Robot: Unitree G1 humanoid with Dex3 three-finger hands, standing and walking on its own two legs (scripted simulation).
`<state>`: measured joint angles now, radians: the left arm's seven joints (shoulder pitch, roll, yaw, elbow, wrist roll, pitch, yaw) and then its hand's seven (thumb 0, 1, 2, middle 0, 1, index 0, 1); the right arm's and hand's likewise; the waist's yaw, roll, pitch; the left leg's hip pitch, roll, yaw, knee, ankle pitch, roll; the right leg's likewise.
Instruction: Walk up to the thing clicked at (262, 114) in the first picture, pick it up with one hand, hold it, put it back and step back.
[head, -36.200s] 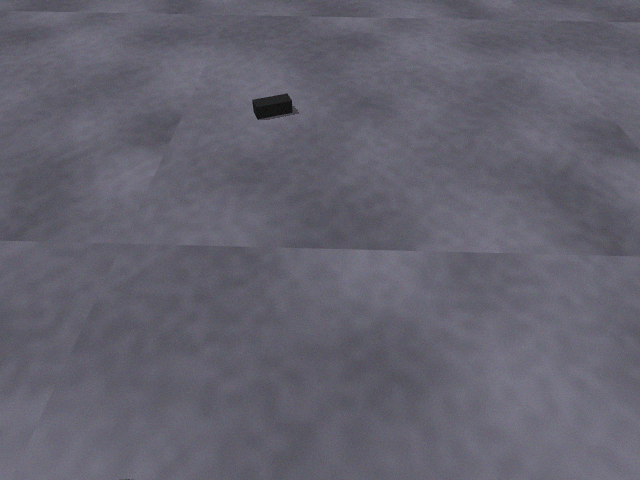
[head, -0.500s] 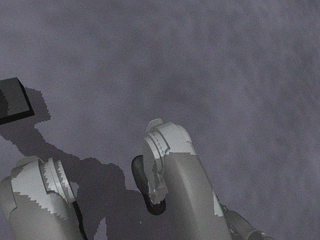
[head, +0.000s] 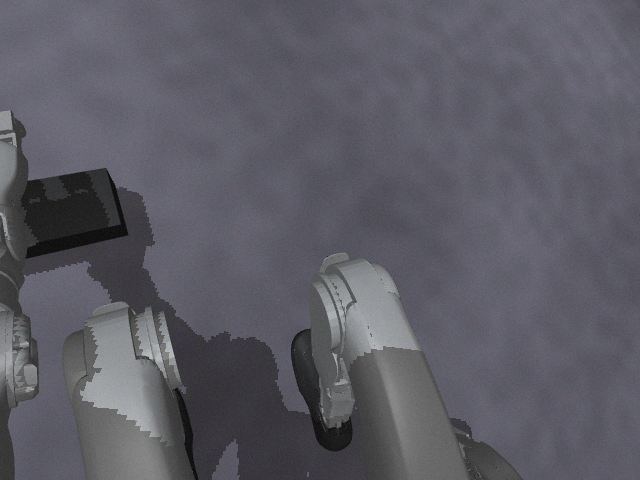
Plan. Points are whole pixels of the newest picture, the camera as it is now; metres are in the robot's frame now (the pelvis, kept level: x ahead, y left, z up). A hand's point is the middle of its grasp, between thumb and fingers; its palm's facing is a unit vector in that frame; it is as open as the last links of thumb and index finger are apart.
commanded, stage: withdraw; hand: left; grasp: from above
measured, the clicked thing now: (36, 219) +0.46 +0.30 -0.28
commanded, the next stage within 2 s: home in 0.50 s
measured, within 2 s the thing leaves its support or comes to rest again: neither
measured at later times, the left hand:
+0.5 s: hand out of the picture +0.43 +0.29 -0.09, palm faces -0.49 -0.06 -0.87, open 14.0 cm
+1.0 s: hand out of the picture +0.44 +0.29 -0.10, palm faces -0.29 -0.33 -0.90, open 11.1 cm
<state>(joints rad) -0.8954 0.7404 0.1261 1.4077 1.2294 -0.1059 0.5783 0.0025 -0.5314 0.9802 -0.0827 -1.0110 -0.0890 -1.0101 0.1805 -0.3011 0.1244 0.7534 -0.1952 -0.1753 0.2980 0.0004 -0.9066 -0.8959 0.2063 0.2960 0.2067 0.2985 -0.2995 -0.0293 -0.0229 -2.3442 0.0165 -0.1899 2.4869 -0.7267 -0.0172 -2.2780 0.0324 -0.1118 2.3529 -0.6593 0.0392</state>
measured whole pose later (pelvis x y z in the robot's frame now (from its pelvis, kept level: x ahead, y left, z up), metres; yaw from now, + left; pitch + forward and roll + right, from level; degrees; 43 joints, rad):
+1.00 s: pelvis +0.00 +0.00 +0.05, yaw +5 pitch +37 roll -7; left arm -0.80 0.57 0.10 1.15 0.92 -0.05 0.33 0.00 0.09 0.93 -0.24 -0.59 -0.23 -0.61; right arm 0.22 -0.24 0.02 0.75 -0.10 -0.06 0.17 0.00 -0.90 -0.89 0.21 0.30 0.21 0.30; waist -0.20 0.05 -0.13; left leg -2.24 0.01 -0.10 2.30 -0.71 0.00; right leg -2.19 0.01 -0.05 2.23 -0.68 0.04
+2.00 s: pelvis +0.07 +0.01 +0.39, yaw +11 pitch +13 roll -3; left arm 0.45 0.22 0.04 -0.09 -0.08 0.43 0.07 0.01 0.90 0.90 -0.20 -0.30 -0.20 -0.30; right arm 0.32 -0.22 0.05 0.52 0.03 -0.17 -0.18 0.01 -0.90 -0.89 0.21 0.30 0.21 0.30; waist -0.07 0.04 -0.18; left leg -0.80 0.03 -0.06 1.07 -0.50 -0.01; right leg -0.76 0.00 -0.05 1.00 -0.47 0.02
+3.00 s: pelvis +0.07 +0.01 +0.40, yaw +11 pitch +9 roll -2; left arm 0.50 0.23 0.03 -0.13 -0.06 0.44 0.02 0.01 0.90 0.90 -0.20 -0.30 -0.20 -0.30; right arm 0.30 -0.23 0.04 0.55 0.00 -0.24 -0.18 0.01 -0.90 -0.89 0.21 0.30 0.21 0.30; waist -0.04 0.04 -0.16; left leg -0.69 0.03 -0.05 1.01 -0.49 -0.01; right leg -0.65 -0.01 -0.05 0.95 -0.46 0.02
